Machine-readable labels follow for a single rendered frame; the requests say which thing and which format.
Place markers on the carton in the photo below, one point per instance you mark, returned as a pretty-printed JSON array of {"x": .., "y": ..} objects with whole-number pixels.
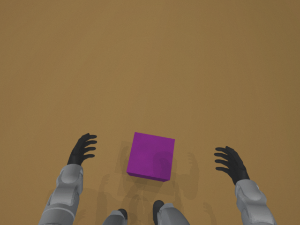
[{"x": 151, "y": 157}]

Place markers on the robot right shin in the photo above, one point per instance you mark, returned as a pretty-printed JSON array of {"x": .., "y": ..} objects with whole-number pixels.
[{"x": 167, "y": 205}]

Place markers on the left robot forearm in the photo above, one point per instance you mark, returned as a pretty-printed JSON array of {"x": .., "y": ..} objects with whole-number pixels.
[{"x": 62, "y": 205}]

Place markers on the right robot forearm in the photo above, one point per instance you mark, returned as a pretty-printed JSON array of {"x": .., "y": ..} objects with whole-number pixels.
[{"x": 252, "y": 204}]

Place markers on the robot left shin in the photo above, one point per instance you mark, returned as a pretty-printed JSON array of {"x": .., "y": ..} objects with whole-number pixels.
[{"x": 116, "y": 212}]

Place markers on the robot shin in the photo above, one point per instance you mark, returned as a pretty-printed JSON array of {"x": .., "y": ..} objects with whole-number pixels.
[
  {"x": 116, "y": 212},
  {"x": 167, "y": 205}
]

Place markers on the robot right hand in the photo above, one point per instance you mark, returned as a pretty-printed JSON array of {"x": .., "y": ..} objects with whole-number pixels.
[{"x": 236, "y": 169}]

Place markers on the robot left hand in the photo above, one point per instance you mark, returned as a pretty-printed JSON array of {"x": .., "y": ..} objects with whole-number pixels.
[{"x": 77, "y": 155}]

